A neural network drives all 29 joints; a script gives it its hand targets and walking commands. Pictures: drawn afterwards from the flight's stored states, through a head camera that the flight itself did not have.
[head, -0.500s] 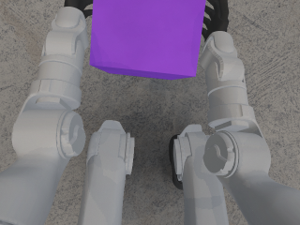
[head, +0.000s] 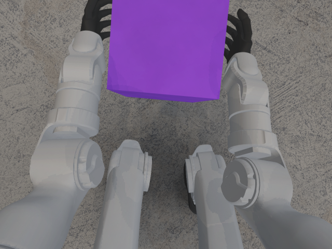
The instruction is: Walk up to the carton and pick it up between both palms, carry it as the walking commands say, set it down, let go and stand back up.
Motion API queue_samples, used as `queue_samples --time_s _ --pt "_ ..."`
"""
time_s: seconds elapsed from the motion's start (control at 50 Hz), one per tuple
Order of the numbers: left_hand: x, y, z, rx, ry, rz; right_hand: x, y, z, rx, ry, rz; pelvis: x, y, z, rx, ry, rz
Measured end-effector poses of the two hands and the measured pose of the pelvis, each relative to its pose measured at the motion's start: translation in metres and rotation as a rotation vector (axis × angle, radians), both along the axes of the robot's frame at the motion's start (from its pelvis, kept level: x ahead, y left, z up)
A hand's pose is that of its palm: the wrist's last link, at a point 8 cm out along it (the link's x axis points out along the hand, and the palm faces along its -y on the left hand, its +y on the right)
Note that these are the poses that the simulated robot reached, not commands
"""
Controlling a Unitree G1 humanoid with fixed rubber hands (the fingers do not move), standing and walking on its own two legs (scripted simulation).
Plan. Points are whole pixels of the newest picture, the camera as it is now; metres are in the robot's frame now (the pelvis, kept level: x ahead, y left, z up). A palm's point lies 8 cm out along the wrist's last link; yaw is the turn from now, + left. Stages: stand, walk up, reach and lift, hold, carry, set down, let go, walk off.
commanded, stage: reach and lift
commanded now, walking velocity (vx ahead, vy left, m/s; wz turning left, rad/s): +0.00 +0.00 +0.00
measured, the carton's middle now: (165, 52) +0.53 +0.04 -0.18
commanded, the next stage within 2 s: none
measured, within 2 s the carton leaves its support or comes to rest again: neither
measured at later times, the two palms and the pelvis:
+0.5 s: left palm (81, 26) +0.50 +0.18 -0.03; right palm (259, 51) +0.50 -0.10 -0.02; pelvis +0.00 +0.00 +0.05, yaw +1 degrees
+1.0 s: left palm (63, 13) +0.48 +0.18 +0.04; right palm (296, 45) +0.48 -0.11 +0.05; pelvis +0.01 +0.00 +0.11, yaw +2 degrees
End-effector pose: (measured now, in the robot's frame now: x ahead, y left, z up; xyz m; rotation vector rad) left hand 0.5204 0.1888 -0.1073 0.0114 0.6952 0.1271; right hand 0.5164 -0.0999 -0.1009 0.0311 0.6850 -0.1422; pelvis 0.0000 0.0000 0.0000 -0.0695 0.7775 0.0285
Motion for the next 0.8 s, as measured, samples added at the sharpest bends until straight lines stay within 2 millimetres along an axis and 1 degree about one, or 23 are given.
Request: queue_samples --time_s 0.18,0.42,0.8 --pt "-0.009 -0.003 0.03 -0.002 0.007 0.003 -0.009 -0.003 0.03 0.002 0.006 -0.002 -0.001 -0.002 0.021 0.004 -0.003 0.003" --pt "-0.017 -0.004 0.066 -0.004 0.001 0.006 -0.017 -0.004 0.065 0.003 0.0 -0.004 -0.002 -0.003 0.043 0.008 -0.013 0.006" --pt "-0.03 -0.008 0.122 -0.01 0.003 0.009 -0.03 -0.008 0.123 -0.008 0.001 -0.005 0.006 -0.001 0.085 0.01 -0.046 0.017"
